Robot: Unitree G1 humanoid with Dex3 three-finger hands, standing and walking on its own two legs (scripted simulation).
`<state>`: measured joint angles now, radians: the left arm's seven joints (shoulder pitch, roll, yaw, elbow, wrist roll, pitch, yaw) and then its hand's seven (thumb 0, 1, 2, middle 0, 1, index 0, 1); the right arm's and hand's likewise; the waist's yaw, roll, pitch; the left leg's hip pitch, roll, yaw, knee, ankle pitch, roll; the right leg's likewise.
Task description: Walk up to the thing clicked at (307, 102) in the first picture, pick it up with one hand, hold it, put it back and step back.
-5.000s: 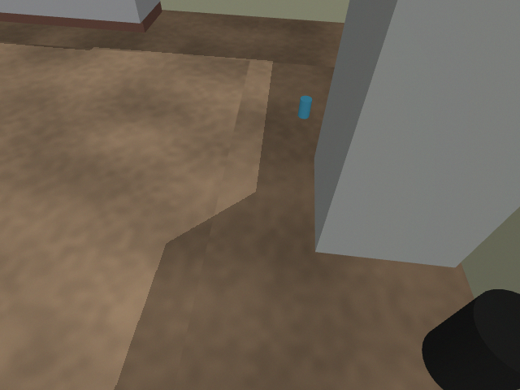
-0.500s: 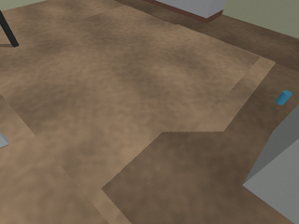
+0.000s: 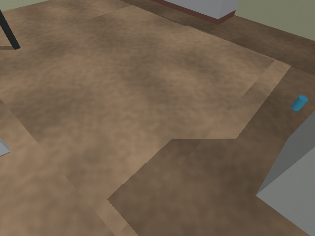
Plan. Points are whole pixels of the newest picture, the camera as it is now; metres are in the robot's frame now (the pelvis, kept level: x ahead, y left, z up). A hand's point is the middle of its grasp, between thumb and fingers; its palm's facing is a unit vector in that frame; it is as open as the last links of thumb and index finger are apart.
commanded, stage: stand
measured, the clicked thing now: (299, 103) +1.36 -1.31 -0.72
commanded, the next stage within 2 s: walk up in 0.74 s
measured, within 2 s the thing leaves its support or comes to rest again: neither
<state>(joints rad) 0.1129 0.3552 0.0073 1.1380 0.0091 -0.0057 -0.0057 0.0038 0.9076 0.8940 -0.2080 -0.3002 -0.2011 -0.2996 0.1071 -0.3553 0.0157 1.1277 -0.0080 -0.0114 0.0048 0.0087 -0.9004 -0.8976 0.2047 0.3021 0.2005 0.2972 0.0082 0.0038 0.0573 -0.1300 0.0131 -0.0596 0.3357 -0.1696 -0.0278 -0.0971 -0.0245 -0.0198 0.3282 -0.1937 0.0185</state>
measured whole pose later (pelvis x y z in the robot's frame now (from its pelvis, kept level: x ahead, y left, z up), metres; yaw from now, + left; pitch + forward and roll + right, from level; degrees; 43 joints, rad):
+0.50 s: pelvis +0.00 +0.00 +0.00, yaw +0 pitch -2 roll +0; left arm 0.12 0.36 0.00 1.13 0.01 -0.01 0.00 0.00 0.91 0.89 -0.21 -0.30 -0.20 -0.30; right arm 0.11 -0.36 0.01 1.13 -0.01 -0.01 0.01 0.01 -0.90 -0.90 0.20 0.30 0.20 0.30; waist 0.01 0.01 0.05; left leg -0.13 0.02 -0.06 0.34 -0.17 -0.03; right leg -0.10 -0.02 -0.02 0.33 -0.19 0.02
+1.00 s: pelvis +0.04 +0.03 -0.01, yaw +2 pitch -2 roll -1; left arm 0.26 0.42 0.09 1.02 0.05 -0.03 -0.06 0.00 0.90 0.89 -0.21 -0.30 -0.20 -0.30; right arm 0.20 -0.44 -0.09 1.03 -0.04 -0.04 0.07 0.01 -0.90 -0.90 0.20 0.30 0.20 0.30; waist 0.05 0.00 0.05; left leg -0.33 0.06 0.01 0.60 -0.39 0.03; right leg -0.07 -0.05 -0.04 0.43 -0.34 0.00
